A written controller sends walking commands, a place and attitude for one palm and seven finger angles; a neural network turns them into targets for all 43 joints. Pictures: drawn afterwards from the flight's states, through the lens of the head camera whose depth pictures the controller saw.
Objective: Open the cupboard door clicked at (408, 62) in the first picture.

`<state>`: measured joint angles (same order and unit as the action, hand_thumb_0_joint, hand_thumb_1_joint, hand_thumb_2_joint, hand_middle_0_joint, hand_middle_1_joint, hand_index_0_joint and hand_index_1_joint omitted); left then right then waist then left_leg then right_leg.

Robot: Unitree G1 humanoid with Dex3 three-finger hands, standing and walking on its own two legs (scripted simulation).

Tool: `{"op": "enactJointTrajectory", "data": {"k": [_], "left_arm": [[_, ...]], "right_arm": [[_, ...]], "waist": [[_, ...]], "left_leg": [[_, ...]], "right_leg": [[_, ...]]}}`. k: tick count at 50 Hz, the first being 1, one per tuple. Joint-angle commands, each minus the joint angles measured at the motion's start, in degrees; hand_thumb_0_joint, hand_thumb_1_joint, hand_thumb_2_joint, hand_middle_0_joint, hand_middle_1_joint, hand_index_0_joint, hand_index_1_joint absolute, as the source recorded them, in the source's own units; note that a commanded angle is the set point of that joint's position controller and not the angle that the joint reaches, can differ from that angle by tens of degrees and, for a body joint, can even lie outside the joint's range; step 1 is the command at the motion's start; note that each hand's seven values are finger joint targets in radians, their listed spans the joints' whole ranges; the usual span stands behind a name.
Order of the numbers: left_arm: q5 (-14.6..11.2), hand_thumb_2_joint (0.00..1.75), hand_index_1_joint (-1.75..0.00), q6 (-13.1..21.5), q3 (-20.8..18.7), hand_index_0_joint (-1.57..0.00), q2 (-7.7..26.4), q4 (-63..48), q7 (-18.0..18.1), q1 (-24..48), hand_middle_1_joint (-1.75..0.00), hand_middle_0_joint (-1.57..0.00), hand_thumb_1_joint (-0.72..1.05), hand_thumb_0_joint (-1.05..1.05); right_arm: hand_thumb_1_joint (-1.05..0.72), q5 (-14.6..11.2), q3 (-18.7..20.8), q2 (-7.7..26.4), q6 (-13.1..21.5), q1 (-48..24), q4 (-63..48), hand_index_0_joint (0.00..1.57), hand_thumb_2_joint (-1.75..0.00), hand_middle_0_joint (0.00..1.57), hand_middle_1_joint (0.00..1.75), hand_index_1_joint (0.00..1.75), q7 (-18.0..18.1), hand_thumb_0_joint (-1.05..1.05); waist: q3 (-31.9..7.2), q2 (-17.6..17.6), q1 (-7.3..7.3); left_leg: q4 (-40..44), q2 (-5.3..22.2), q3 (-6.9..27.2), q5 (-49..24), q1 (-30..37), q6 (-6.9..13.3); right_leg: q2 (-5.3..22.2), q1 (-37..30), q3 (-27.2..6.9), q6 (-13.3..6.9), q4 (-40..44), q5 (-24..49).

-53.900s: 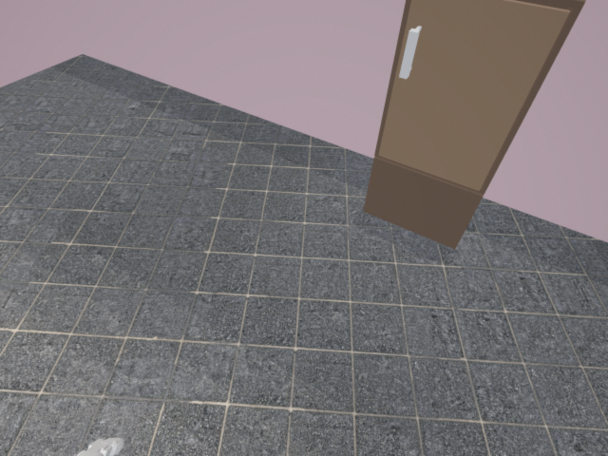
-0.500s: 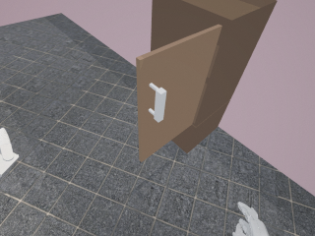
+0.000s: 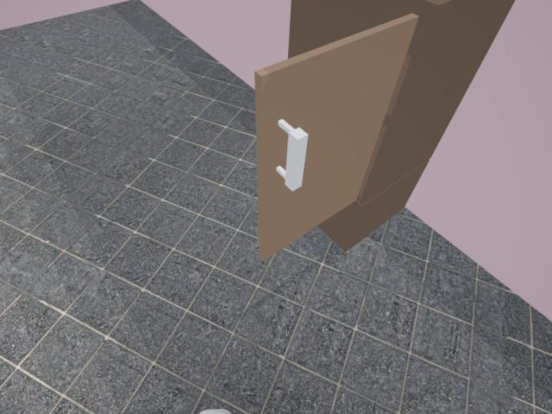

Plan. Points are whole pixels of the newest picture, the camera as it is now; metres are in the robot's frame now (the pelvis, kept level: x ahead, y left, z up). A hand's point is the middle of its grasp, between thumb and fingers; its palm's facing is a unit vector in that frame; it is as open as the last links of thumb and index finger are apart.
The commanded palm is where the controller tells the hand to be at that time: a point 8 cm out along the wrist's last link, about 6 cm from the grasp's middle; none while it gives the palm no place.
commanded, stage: let the arm hang, fingers relaxed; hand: left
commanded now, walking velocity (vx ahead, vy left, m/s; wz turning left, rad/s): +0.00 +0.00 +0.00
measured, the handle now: (288, 155) +0.57 +0.00 +0.02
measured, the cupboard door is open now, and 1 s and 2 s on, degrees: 89 89 89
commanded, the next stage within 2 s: look to check the result in 0.78 s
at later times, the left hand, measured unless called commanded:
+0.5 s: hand out of the picture +0.01 +0.20 -0.16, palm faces +0.03 -0.98 -0.22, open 7.4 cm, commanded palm none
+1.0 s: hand out of the picture +0.01 +0.19 -0.16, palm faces +0.01 -0.98 -0.19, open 7.4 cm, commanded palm none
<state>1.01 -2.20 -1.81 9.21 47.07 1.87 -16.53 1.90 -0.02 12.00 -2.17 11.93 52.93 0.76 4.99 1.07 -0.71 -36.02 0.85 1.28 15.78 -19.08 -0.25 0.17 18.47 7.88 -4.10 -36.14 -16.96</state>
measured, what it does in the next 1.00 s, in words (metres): stands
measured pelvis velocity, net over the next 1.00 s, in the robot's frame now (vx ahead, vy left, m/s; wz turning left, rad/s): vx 0.01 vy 0.02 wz -0.03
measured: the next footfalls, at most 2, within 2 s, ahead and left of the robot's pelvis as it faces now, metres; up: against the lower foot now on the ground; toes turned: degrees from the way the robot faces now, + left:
none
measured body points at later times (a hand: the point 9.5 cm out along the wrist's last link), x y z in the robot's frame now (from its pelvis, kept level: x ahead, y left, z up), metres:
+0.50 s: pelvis -0.01 +0.02 +0.02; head +0.01 +0.01 +0.47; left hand +0.01 +0.25 -0.14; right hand -0.04 -0.17 -0.15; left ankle +0.04 +0.14 -0.72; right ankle +0.03 -0.08 -0.72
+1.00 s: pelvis +0.01 +0.02 +0.02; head +0.03 +0.02 +0.47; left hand +0.01 +0.24 -0.14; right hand +0.00 -0.19 -0.15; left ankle +0.04 +0.14 -0.72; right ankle +0.03 -0.08 -0.72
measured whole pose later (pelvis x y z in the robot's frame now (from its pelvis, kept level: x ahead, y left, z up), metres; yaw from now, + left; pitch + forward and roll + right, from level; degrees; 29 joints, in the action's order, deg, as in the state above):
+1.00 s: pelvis +0.01 +0.02 +0.02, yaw -2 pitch -1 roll +0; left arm 0.5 0.3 -0.9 7.4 66.1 1.8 -14.9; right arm 1.6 -0.3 7.9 -0.7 14.7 65.3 1.8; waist 3.2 -0.8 -0.2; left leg -23.4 -0.5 -1.1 10.9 -11.4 0.5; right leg 1.0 11.9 5.5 -1.6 -24.3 -11.4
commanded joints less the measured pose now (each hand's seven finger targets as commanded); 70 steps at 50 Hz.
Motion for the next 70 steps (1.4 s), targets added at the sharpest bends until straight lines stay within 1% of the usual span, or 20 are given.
{"op": "enactJointTrajectory", "data": {"k": [1,2,3,4,6,7,9,10,16,17,25,29,31,34,40,46,47,52,56,70], "left_arm": [[-0.1,0.90,-0.30,2.2,-1.5,-0.20,8.1,0.9,-0.4,2.1,-0.30,-0.20,0.90,0.00],[-0.1,0.90,-0.30,1.9,-1.0,-0.20,8.3,2.8,-0.4,1.6,-0.30,-0.20,0.90,0.00],[-0.1,0.90,-0.30,1.9,-1.2,-0.20,8.7,4.5,-0.5,1.3,-0.30,-0.20,0.90,0.00],[-0.2,0.90,-0.30,2.0,-1.2,-0.20,9.0,6.0,-0.6,1.4,-0.30,-0.20,0.90,0.00],[-0.2,0.90,-0.30,2.1,-1.0,-0.20,8.8,8.3,-0.7,2.1,-0.30,-0.20,0.90,0.00],[-0.1,0.90,-0.30,2.1,-1.0,-0.20,8.6,9.2,-0.7,2.3,-0.30,-0.20,0.90,0.00],[-0.2,0.90,-0.30,2.2,-0.9,-0.20,8.2,10.8,-0.7,2.4,-0.30,-0.20,0.90,0.00],[-0.2,0.90,-0.30,2.2,-1.0,-0.20,8.0,11.4,-0.6,2.2,-0.30,-0.20,0.90,0.00],[-0.4,0.90,-0.30,2.2,-1.0,-0.20,6.7,14.8,-0.5,0.5,-0.30,-0.20,0.90,0.00],[-0.4,0.90,-0.30,2.1,-1.0,-0.20,6.5,15.3,-0.4,0.3,-0.30,-0.20,0.90,0.00],[-0.4,0.90,-0.30,2.3,-0.9,-0.20,5.1,16.2,-0.1,-1.0,-0.30,-0.20,0.90,0.00],[-0.4,0.90,-0.30,2.5,-0.9,-0.20,4.7,16.5,0.0,-0.9,-0.30,-0.20,0.90,0.00],[-0.4,0.90,-0.30,2.6,-0.9,-0.20,4.5,16.5,0.0,-1.1,-0.30,-0.20,0.90,0.00],[-0.3,0.90,-0.30,2.6,-0.8,-0.20,4.4,16.7,0.0,-1.1,-0.30,-0.20,0.90,0.00],[-0.4,0.90,-0.30,3.1,-0.6,-0.20,4.6,16.9,0.1,-1.3,-0.30,-0.20,0.90,0.00],[-0.5,0.90,-0.30,3.1,-0.3,-0.20,4.4,17.4,0.1,-1.3,-0.30,-0.20,0.90,0.00],[-0.5,0.90,-0.30,3.1,-0.2,-0.20,4.3,17.5,0.1,-1.3,-0.30,-0.20,0.90,0.00],[-0.5,0.90,-0.30,3.3,-0.2,-0.20,4.8,17.6,0.1,-1.2,-0.30,-0.20,0.90,0.00],[-0.5,0.90,-0.30,3.2,-0.1,-0.20,4.9,17.8,0.1,-0.8,-0.30,-0.20,0.90,0.00],[-0.6,0.90,-0.30,3.6,-0.2,-0.20,5.7,17.4,0.2,-0.5,-0.30,-0.20,0.90,0.00]], "right_arm": [[-0.90,0.2,1.1,3.6,0.9,1.2,-0.4,0.20,-0.90,0.20,0.30,0.30,0.6,0.00],[-0.90,0.2,1.0,3.7,0.6,0.2,0.4,0.20,-0.90,0.20,0.30,0.30,0.5,0.00],[-0.90,0.1,1.0,3.5,0.5,0.2,1.1,0.20,-0.90,0.20,0.30,0.30,0.4,0.00],[-0.90,0.1,1.2,3.4,0.4,1.1,1.9,0.20,-0.90,0.20,0.30,0.30,0.5,0.00],[-0.90,0.0,1.3,3.1,0.4,4.2,3.7,0.20,-0.90,0.20,0.30,0.30,0.6,0.00],[-0.90,0.0,1.4,2.9,0.4,5.4,4.6,0.20,-0.90,0.20,0.30,0.30,0.6,0.00],[-0.90,0.0,1.4,2.8,0.6,6.9,6.0,0.20,-0.90,0.20,0.30,0.30,0.7,0.00],[-0.90,0.0,1.4,2.7,0.7,7.2,6.4,0.20,-0.90,0.20,0.30,0.30,0.7,0.00],[-0.90,0.1,1.1,1.3,1.2,8.5,8.8,0.20,-0.90,0.20,0.30,0.30,0.9,0.00],[-0.90,0.1,1.0,0.9,1.3,8.8,9.1,0.20,-0.90,0.20,0.30,0.30,0.9,0.00],[-0.90,-0.1,0.9,0.0,1.9,9.2,10.3,0.20,-0.90,0.20,0.30,0.30,1.2,0.00],[-0.90,-0.1,0.9,-0.7,2.0,9.3,10.6,0.20,-0.90,0.20,0.30,0.30,1.2,0.00],[-0.90,-0.1,0.9,-0.8,2.0,9.1,10.7,0.20,-0.90,0.20,0.30,0.30,1.2,0.00],[-0.90,-0.2,0.9,-0.8,1.9,8.8,10.6,0.20,-0.90,0.20,0.30,0.30,1.2,0.00],[-0.90,-0.5,0.8,-0.2,2.2,8.2,10.6,0.20,-0.90,0.20,0.30,0.30,1.2,0.00],[-0.90,-0.5,0.6,0.1,2.2,7.0,11.1,0.20,-0.90,0.20,0.30,0.30,1.3,0.00],[-0.90,-0.4,0.6,0.1,2.1,6.9,11.1,0.20,-0.90,0.20,0.30,0.30,1.3,0.00],[-0.90,-0.5,0.4,0.5,2.4,6.6,11.5,0.20,-0.90,0.20,0.30,0.30,1.3,0.00],[-0.90,-0.5,0.4,0.8,2.3,6.1,11.5,0.20,-0.90,0.20,0.30,0.30,1.3,0.00],[-0.90,-0.6,0.4,1.3,2.4,5.8,12.0,0.20,-0.90,0.20,0.30,0.30,1.4,0.00]], "waist": [[-6.1,-11.7,-0.35],[-3.7,-12.8,0.49],[-2.4,-12.0,0.68],[-1.5,-10.5,0.57],[-1.3,-3.8,-0.10],[-1.6,-2.0,-0.22],[-1.9,-0.8,-0.36],[-1.7,-1.9,-0.16],[-0.5,-1.8,0.60],[0.2,-0.9,0.66],[0.1,-2.3,1.17],[0.2,-1.6,0.88],[-0.2,-2.4,0.84],[0.1,-3.1,0.67],[-2.2,-1.5,0.45],[-0.7,-1.2,0.40],[-0.5,-2.0,0.35],[-2.4,-2.1,0.46],[-1.1,-1.6,0.46],[-2.1,-0.6,0.65]], "left_leg": [[9.5,4.2,4.1,-4.8,5.1,2.3],[11.8,4.3,4.5,0.2,1.2,2.3],[12.6,3.6,4.2,2.9,-0.1,2.0],[12.6,3.1,3.6,4.2,-0.1,1.8],[12.2,3.1,3.0,3.4,2.0,1.7],[12.3,2.8,2.7,3.1,2.7,1.8],[12.7,2.9,2.8,3.0,3.5,1.9],[13.6,3.1,2.9,3.1,3.3,2.0],[16.8,3.6,3.5,3.5,0.8,2.1],[17.1,3.5,3.4,3.5,0.5,2.2],[18.9,3.9,3.9,1.3,0.4,2.2],[18.9,3.8,3.4,0.7,0.9,2.1],[18.5,3.8,2.9,-0.6,1.9,2.1],[18.5,3.7,2.8,0.1,2.2,2.0],[17.3,3.9,2.2,-4.7,5.3,1.9],[17.5,4.1,1.8,-6.1,6.1,1.7],[17.6,4.0,1.7,-5.8,6.1,1.6],[17.8,4.3,1.9,-8.1,7.1,1.7],[17.9,4.4,1.7,-8.1,7.2,1.5],[17.3,4.4,1.4,-11.4,8.5,1.3]], "right_leg": [[7.4,-2.1,-9.9,0.6,15.3,-1.5],[6.7,-3.7,-10.0,1.0,17.0,-5.3],[6.8,-4.4,-10.8,0.8,18.2,-6.8],[7.1,-3.9,-11.2,0.5,19.2,-8.4],[7.5,-2.7,-10.8,0.4,21.2,-10.3],[7.7,-2.6,-10.7,0.3,21.7,-10.7],[7.7,-2.1,-10.1,0.2,21.8,-11.3],[7.4,-2.3,-9.7,0.3,21.6,-11.2],[6.6,-4.6,-8.6,0.8,19.7,-7.9],[6.5,-4.4,-8.3,0.8,19.5,-7.7],[6.0,-6.4,-7.7,1.1,17.1,-2.3],[6.3,-6.2,-7.9,1.3,17.2,-1.5],[6.4,-6.0,-7.9,1.3,17.2,-0.7],[6.4,-5.5,-8.3,1.4,17.6,-1.1],[6.6,-6.2,-8.3,1.4,17.6,1.9],[6.8,-5.9,-8.2,1.7,18.2,3.1],[6.8,-5.7,-8.4,1.7,18.4,2.8],[6.8,-7.8,-8.4,1.7,17.9,5.4],[6.7,-7.3,-8.3,1.7,18.2,5.3],[6.9,-9.6,-7.9,1.7,18.6,9.4]]}}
